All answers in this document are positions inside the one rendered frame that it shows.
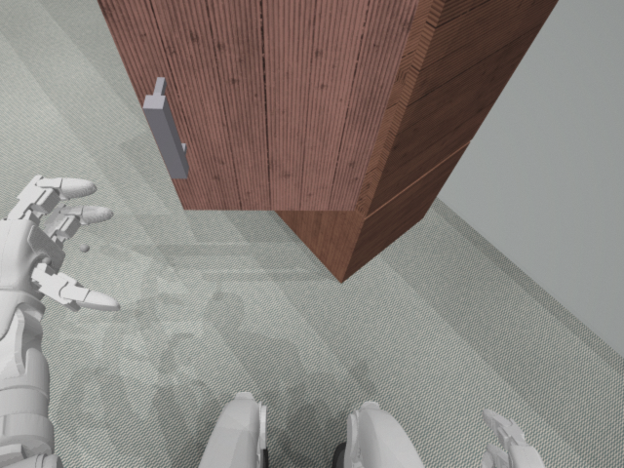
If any right robot hand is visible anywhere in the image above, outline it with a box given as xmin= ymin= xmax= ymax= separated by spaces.
xmin=481 ymin=409 xmax=546 ymax=468

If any left robot hand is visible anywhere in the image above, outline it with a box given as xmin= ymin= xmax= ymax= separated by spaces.
xmin=0 ymin=175 xmax=121 ymax=312

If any left robot thigh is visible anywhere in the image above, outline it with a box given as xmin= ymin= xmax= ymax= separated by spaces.
xmin=198 ymin=399 xmax=268 ymax=468

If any robot thigh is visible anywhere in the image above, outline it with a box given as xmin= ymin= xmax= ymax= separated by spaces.
xmin=198 ymin=399 xmax=268 ymax=468
xmin=347 ymin=409 xmax=425 ymax=468

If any right robot thigh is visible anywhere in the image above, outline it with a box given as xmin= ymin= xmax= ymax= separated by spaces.
xmin=347 ymin=409 xmax=425 ymax=468

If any cupboard door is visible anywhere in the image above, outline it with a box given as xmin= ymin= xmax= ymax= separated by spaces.
xmin=97 ymin=0 xmax=419 ymax=211

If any handle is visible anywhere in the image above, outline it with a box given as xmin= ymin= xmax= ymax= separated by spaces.
xmin=142 ymin=77 xmax=189 ymax=178

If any robot left forearm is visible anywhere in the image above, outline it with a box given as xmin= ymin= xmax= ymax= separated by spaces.
xmin=0 ymin=289 xmax=55 ymax=468

